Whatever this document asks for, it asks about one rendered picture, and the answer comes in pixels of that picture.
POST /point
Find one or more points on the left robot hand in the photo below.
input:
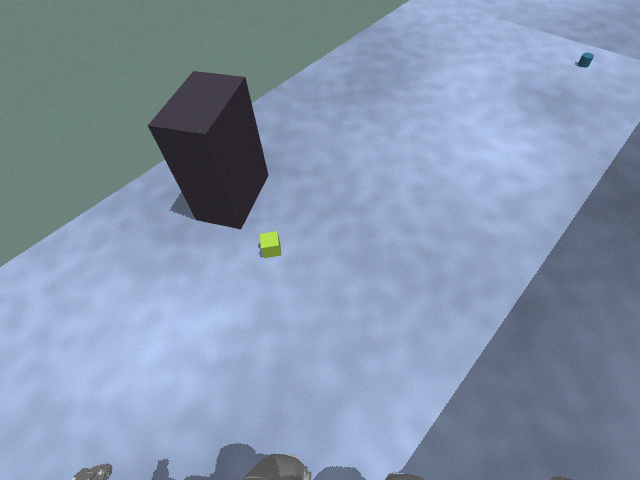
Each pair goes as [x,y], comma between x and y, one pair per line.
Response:
[100,472]

